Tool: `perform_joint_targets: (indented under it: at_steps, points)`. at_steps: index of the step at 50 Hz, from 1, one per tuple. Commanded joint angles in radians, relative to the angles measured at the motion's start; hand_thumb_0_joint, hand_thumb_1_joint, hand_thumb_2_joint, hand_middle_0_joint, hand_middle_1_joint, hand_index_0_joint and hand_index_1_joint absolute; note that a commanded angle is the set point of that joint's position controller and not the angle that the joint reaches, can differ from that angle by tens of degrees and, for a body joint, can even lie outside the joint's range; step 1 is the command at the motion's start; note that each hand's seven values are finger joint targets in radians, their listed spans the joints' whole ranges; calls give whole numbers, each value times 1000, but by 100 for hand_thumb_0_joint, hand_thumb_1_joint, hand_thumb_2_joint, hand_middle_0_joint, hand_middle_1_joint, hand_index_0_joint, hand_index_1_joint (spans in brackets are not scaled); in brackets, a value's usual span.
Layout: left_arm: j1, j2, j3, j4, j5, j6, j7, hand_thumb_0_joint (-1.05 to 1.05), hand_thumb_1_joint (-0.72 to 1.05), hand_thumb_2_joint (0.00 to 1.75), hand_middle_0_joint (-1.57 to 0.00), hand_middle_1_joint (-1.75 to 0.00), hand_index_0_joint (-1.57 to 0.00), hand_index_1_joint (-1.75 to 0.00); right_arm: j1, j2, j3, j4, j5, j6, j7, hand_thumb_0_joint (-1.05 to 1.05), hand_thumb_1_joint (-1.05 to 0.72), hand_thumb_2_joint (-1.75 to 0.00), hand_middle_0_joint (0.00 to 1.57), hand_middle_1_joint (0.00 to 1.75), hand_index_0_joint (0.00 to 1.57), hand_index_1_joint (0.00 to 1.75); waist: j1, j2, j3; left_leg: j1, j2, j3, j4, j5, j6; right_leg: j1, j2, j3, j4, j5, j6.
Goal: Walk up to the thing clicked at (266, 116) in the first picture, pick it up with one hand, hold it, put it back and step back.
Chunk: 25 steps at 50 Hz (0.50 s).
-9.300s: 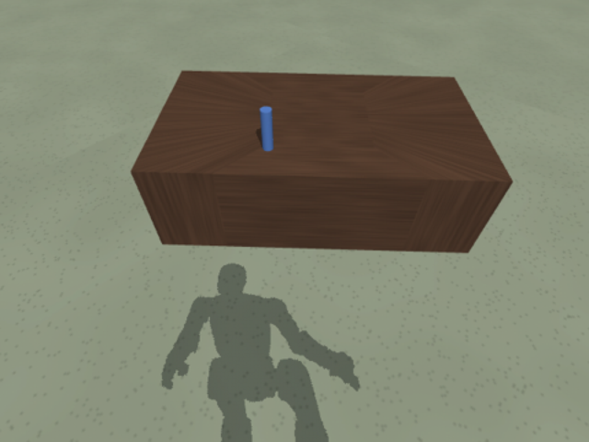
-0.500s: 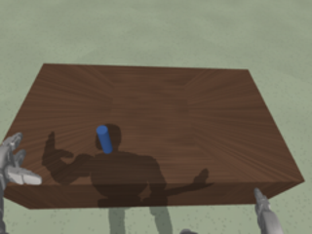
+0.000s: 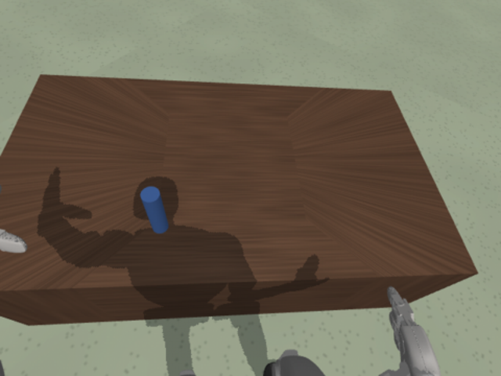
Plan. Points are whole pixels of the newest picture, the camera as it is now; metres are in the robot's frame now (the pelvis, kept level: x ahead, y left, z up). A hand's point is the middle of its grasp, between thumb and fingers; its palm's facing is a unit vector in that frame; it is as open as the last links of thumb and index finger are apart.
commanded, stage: go down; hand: left
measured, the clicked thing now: (155, 211) +0.51 +0.19 -0.23
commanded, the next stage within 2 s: approach in 0.54 s
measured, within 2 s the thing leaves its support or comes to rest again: neither
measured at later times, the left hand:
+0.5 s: hand out of the picture +0.40 +0.37 +0.05, palm faces +0.18 -0.98 -0.04, open 17.5 cm
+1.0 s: hand (45, 199) +0.43 +0.34 -0.03, palm faces +0.13 -0.99 +0.07, open 17.5 cm
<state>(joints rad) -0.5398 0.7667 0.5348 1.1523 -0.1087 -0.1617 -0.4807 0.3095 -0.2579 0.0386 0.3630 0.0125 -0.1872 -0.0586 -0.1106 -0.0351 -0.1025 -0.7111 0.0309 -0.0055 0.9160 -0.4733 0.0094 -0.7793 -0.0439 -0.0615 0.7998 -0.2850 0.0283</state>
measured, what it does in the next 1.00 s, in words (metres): lowers itself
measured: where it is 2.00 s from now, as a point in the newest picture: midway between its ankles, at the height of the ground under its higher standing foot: outside the picture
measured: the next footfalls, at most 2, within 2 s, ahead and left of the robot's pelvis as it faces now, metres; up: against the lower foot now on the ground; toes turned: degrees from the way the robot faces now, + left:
none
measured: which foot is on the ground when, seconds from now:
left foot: down 0.00-1.00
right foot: down 0.00-1.00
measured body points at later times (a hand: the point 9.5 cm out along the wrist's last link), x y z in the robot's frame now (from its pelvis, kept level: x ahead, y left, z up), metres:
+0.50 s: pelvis +0.00 +0.00 -0.01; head +0.09 +0.05 +0.43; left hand +0.39 +0.42 +0.05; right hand +0.16 -0.25 -0.03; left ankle -0.02 +0.11 -0.69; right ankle +0.05 -0.15 -0.69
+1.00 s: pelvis -0.02 +0.00 -0.05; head +0.13 +0.07 +0.37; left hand +0.42 +0.39 -0.03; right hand +0.15 -0.24 -0.06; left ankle -0.02 +0.11 -0.69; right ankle +0.05 -0.15 -0.69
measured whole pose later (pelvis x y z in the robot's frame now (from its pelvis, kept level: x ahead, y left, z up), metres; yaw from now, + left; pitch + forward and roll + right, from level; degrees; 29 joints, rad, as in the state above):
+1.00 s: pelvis -0.02 +0.00 -0.05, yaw -1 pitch +24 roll -4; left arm -0.72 0.81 0.62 1.26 -0.20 -0.41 -0.54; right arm 0.31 -0.27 0.06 0.18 -0.02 -0.20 -0.02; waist -0.21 -0.06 -0.12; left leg -1.07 0.04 -0.03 1.21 -0.56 0.01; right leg -1.12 -0.05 -0.07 1.06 -0.35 0.03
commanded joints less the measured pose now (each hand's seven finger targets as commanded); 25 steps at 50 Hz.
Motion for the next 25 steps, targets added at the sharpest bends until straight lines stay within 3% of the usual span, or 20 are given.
perform_joint_targets:
  at_steps: [1,2,4,5,6,9,12,13,14,16,18,20,21,23,25]
  points:
    - [-261,378,64,-170,-24,-52,-4,0,-55,6,-5,-3,-5,-3,22,-169,-85,-166,4,-52,-16,0,56,-5,5,5,5,5,31,213,-383,185,-10,-33,-107,493,-31,212,30,13,-20,219,-59]
    - [-267,379,71,-191,-29,-55,-6,0,-55,6,-5,-3,-5,-3,28,-158,-70,-176,3,-51,-13,0,56,-5,5,5,5,5,32,224,-403,187,-11,-31,-96,521,-32,223,28,15,-13,240,-59]
    - [-282,411,85,-209,-23,-54,-5,0,-56,6,-6,-2,-5,-3,26,-174,-86,-205,4,-48,-14,0,55,-5,5,5,5,5,33,216,-425,170,-15,-27,-93,505,-27,252,26,22,-11,248,-58]
    - [-290,396,77,-206,-24,-51,-6,0,-56,6,-6,-3,-5,-3,29,-170,-84,-199,5,-47,-14,0,55,-5,5,5,5,5,28,217,-408,167,-14,-28,-98,492,-29,240,27,20,-10,237,-59]
    - [-286,401,81,-206,-22,-51,-6,0,-56,6,-6,-3,-5,-4,29,-154,-63,-204,4,-49,-9,0,55,-5,5,5,5,5,36,230,-407,165,-12,-28,-96,511,-31,244,28,18,-3,244,-60]
    - [-340,418,90,-228,-22,-55,-8,0,-57,7,-5,-3,-5,-4,31,-180,-90,-217,1,-50,-12,0,55,-5,5,5,5,5,13,244,-423,192,-7,-33,-81,523,-33,201,30,16,3,231,-59]
    - [-338,409,87,-222,-18,-55,-12,0,-55,7,-5,-3,-5,-4,44,-158,-74,-191,1,-45,-7,0,55,-5,5,5,5,5,22,247,-385,163,-11,-29,-82,491,-31,185,28,19,8,216,-61]
    - [-342,412,89,-220,-20,-54,-17,0,-55,8,-5,-3,-5,-4,44,-174,-89,-212,0,-49,-11,0,55,-5,5,5,5,5,4,250,-416,189,-7,-31,-70,527,-31,185,30,16,12,240,-58]
    - [-345,401,76,-213,-16,-52,-15,0,-55,7,-5,-3,-5,-4,41,-176,-89,-210,-2,-49,-9,0,55,-5,5,5,5,5,6,256,-393,190,-3,-35,-81,505,-34,162,33,13,13,206,-61]
    - [-369,428,91,-219,-14,-51,-14,0,-56,7,-5,-3,-5,-4,45,-181,-92,-253,0,-50,-7,0,55,-5,5,5,5,5,3,242,-407,181,-6,-34,-77,475,-33,165,33,12,9,195,-60]
    - [-370,419,86,-198,-19,-52,-19,0,-56,7,-5,-4,-5,-4,84,-162,-82,-208,-2,-44,-5,0,55,-5,5,5,5,5,1,246,-374,149,-7,-33,-75,441,-33,144,33,11,13,173,-61]
    - [-369,423,86,-187,-22,-50,-26,0,-56,7,-5,-4,-5,-4,75,-191,-105,-228,-2,-50,-7,0,55,-5,5,5,5,5,-4,246,-379,166,0,-41,-70,477,-37,124,36,5,22,182,-61]
    - [-422,448,90,-241,-20,-55,-26,0,-55,8,-5,-4,-5,-5,63,-174,-83,-243,-3,-50,-4,0,56,-5,5,5,5,5,6,278,-418,171,-7,-32,-65,463,-34,146,33,12,24,186,-61]
    - [-379,440,94,-162,-16,-47,-27,0,-57,8,-5,-4,-5,-5,55,-181,-90,-281,0,-52,-7,0,55,-5,5,5,5,5,-6,214,-386,124,-9,-33,-63,432,-27,162,34,12,24,185,-59]
    - [-419,457,100,-177,-16,-55,-26,0,-56,8,-5,-4,-5,-5,74,-158,-72,-253,-1,-45,-6,0,56,-5,5,5,5,5,-4,242,-388,96,-18,-23,-60,382,-24,166,29,21,24,168,-57]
